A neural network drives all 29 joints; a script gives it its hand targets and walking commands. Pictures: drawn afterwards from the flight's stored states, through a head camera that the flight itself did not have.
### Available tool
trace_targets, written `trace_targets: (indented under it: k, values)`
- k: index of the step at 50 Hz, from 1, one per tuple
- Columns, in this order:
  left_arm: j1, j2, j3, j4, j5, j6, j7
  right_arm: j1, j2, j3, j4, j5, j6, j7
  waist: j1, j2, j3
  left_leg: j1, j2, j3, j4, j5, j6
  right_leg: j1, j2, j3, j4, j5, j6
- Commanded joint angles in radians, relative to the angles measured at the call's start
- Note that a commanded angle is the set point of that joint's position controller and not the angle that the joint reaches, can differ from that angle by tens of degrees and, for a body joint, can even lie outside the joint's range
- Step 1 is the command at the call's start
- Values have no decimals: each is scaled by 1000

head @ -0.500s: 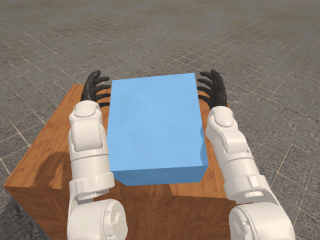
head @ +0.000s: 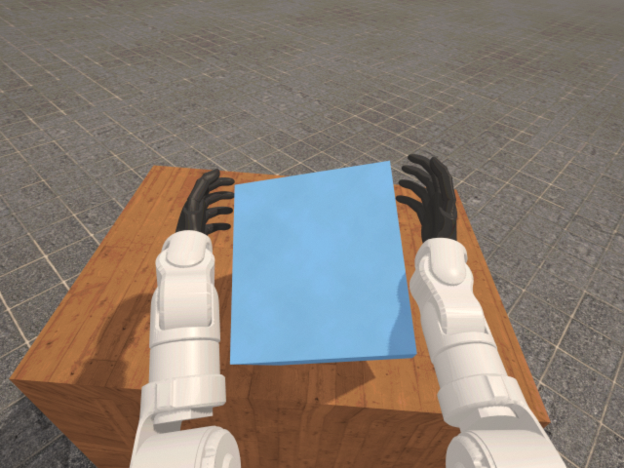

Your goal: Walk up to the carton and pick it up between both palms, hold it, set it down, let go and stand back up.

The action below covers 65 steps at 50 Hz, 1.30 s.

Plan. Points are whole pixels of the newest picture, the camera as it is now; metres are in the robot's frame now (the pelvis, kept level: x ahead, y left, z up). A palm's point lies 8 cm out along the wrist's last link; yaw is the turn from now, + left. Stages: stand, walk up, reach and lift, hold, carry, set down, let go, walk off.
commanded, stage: set down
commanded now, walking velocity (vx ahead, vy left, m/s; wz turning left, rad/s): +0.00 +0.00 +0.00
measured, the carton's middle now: (327, 275) +0.37 -0.03 +0.08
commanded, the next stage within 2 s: none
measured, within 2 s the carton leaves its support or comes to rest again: neither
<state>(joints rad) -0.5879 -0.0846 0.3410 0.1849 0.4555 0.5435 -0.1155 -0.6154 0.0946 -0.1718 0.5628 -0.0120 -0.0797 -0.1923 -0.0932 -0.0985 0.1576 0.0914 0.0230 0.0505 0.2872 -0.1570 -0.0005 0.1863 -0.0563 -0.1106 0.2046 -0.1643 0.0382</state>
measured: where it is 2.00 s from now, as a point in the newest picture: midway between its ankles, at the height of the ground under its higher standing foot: outside the picture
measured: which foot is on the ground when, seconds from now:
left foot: down 0.00-1.00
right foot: down 0.00-1.00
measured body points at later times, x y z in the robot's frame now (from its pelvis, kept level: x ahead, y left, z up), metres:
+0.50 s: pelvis +0.00 +0.00 +0.00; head -0.02 +0.03 +0.45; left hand +0.40 +0.12 +0.15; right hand +0.35 -0.17 +0.18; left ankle +0.02 +0.11 -0.75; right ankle -0.02 -0.14 -0.75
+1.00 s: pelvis +0.00 +0.01 +0.00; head +0.01 +0.03 +0.45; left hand +0.44 +0.06 +0.14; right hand +0.35 -0.22 +0.14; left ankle +0.02 +0.11 -0.75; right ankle -0.02 -0.14 -0.75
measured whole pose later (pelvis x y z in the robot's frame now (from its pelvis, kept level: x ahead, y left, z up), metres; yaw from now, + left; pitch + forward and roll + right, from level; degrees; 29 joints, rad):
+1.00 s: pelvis +0.00 +0.01 +0.00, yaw -4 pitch -7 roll +0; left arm -0.82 -0.07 0.43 0.67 0.45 0.27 -0.10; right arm -0.65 0.11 -0.37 0.70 -0.11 -0.18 -0.19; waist -0.13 -0.08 0.14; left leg 0.02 0.03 0.13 0.24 -0.13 0.02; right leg 0.07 -0.06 -0.05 0.19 -0.12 0.05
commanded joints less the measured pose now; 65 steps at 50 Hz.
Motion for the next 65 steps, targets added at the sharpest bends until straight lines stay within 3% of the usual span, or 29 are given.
trace_targets:
  k: [1,4,10,14,19,22,27,31,37,42,47,51,55,59,65]
  values:
    - [-559,-468,-564,-183,-185,-143,-111,-572,326,408,-249,52,-127,76,-68,121,-492,272,-35,29,101,678,-71,-83,132,-78,-6,329,-16]
    - [-560,-474,-627,-223,-215,-184,-77,-568,348,491,-326,84,-150,67,-55,134,-625,285,-42,22,143,755,-78,-63,128,-56,16,463,-16]
    - [-417,-391,-456,-53,-135,-136,-119,-494,386,522,-264,69,-88,39,-7,38,-478,59,-77,63,29,328,-8,138,56,-12,65,690,26]
    - [-441,-396,-397,-53,-120,-129,-140,-537,399,540,-295,67,-88,44,19,35,-453,24,-77,71,-2,281,4,161,50,-17,82,725,42]
    - [-455,-394,-363,12,-106,-146,-149,-518,388,474,-247,12,-96,57,0,25,-391,63,-66,65,-4,276,8,73,63,-35,50,595,32]
    - [-504,-385,-364,59,-100,-165,-162,-467,376,400,-168,-37,-99,60,-39,19,-343,95,-60,60,-12,251,7,20,73,-52,22,466,28]
    - [-601,-400,-369,156,-92,-207,-169,-428,362,249,-13,-111,-108,68,-85,85,-297,120,-43,64,-32,219,-13,-81,84,-67,-34,240,5]
    - [-659,-409,-345,227,-78,-232,-160,-440,363,140,79,-147,-117,83,-80,144,-274,107,-35,76,-56,146,-24,-115,88,-72,-61,85,-13]
    - [-704,-405,-280,331,-56,-252,-140,-522,357,72,97,-181,-120,112,-41,139,-282,54,-29,93,-88,21,-14,-123,84,-71,-62,-14,-10]
    - [-721,-394,-240,379,-52,-292,-119,-583,379,113,65,-171,-140,128,-4,104,-386,61,-32,104,-64,108,-5,-107,91,-59,-37,71,-2]
    - [-713,-375,-198,435,-59,-338,-113,-600,422,187,47,-151,-147,126,30,48,-471,28,-44,110,-43,196,13,-29,86,-32,2,266,18]
    - [-693,-350,-172,488,-61,-361,-126,-584,453,230,50,-141,-142,108,38,4,-475,-10,-57,114,-49,180,30,44,69,-13,31,424,32]
    - [-691,-336,-179,502,-71,-371,-147,-546,468,237,68,-145,-131,80,11,-2,-451,-32,-60,108,-54,170,36,79,54,-5,44,531,44]
    - [-696,-332,-200,485,-78,-374,-157,-488,471,235,105,-140,-125,55,-18,58,-436,-22,-52,107,-39,226,16,66,52,-9,45,597,43]
    - [-698,-323,-214,480,-78,-361,-175,-419,477,182,160,-145,-111,31,-57,121,-376,35,-43,98,-14,306,-2,-13,72,-30,14,547,28]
